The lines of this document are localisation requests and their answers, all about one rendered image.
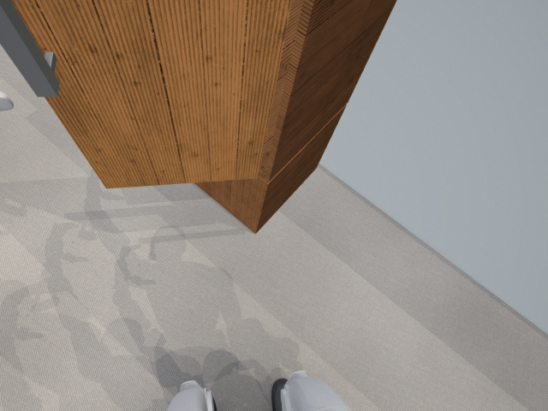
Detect cupboard door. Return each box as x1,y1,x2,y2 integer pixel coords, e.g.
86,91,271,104
11,0,292,188

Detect handle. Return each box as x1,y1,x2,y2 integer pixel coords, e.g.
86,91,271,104
0,0,60,97

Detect right robot thigh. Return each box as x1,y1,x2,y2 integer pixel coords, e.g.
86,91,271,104
281,377,352,411

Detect left robot shin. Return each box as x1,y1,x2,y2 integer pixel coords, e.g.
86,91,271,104
180,380,203,392

